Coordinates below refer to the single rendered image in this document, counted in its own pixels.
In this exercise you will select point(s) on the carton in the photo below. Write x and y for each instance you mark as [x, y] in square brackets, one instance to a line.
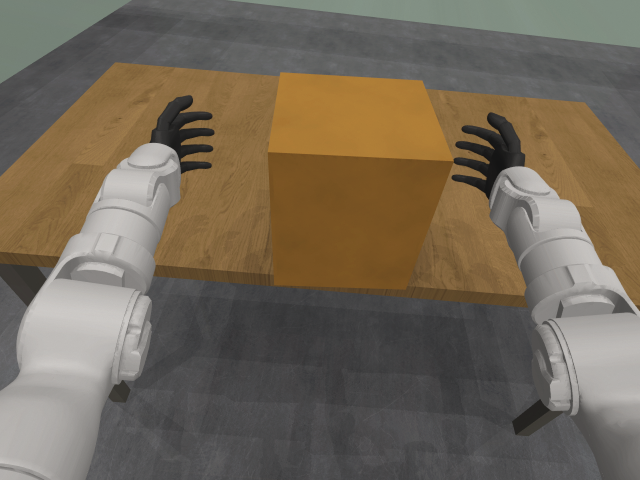
[357, 166]

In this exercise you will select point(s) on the left robot upper arm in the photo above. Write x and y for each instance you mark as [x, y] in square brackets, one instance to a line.
[82, 339]

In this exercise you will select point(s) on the left robot hand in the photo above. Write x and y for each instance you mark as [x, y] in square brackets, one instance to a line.
[167, 132]

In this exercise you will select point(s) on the robot left forearm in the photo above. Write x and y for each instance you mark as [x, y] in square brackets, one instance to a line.
[117, 242]

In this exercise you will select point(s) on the robot right forearm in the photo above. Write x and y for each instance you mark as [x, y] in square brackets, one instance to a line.
[561, 269]

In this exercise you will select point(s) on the table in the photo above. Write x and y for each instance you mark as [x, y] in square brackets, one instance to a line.
[220, 230]

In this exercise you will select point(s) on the right robot upper arm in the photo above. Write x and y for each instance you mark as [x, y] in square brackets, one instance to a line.
[589, 368]

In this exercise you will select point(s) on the right robot hand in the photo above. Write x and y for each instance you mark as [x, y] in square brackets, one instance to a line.
[507, 152]

